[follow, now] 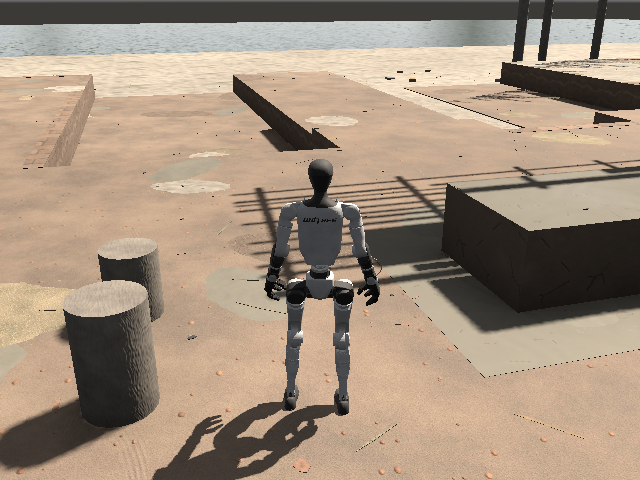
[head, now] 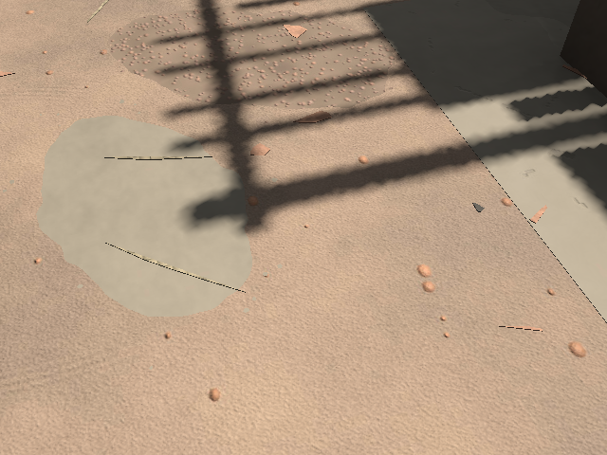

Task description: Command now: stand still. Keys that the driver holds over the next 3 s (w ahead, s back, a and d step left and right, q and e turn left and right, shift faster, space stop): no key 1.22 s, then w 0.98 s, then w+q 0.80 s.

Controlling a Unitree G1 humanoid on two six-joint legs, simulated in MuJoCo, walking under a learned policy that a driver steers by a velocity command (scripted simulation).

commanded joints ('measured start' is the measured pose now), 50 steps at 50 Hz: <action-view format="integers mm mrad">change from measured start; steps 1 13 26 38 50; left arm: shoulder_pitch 7 39 73 105 134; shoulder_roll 108 103 92 77 62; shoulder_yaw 27 23 12 0 -9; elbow -33 72 169 228 262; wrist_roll -2 -6 -9 -11 -12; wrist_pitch -14 -15 -13 -11 -9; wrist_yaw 4 13 19 20 22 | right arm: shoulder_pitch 0 19 45 76 107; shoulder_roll -103 -90 -68 -48 -33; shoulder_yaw -22 -21 -13 -1 9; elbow -20 76 143 172 181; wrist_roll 2 6 7 8 9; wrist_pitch -8 2 7 8 7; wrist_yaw -8 -19 -24 -23 -22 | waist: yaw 2 2 5 9 12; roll -10 -8 -3 -2 0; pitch -27 -5 13 25 33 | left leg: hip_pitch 55 58 55 43 32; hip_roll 6 -1 -10 -17 -22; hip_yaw -1 6 15 20 21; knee -52 -70 -84 -87 -87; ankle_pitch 165 161 146 132 124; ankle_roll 12 20 25 29 35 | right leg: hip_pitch -52 -46 -50 -56 -64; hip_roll -53 -37 -28 -24 -21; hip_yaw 50 24 8 -2 -11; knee -119 -130 -144 -148 -145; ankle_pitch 195 196 172 154 144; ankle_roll -25 -14 -9 -4 0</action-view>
